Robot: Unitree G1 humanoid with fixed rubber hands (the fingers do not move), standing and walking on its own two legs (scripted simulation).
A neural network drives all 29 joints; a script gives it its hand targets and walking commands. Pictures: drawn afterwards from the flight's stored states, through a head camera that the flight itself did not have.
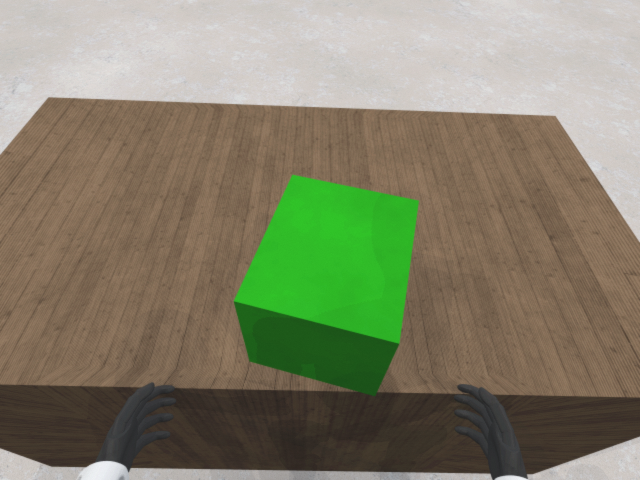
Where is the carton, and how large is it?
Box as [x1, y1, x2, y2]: [234, 175, 418, 395]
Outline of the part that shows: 292,175 234,299 234,304 249,360 374,395 399,342 418,201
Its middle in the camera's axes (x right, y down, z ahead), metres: +0.02 +0.07 +0.57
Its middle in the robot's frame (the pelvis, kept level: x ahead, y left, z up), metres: +0.37 +0.03 -0.01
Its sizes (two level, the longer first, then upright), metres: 0.228 0.192 0.179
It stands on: a pedestal, 0.68 m high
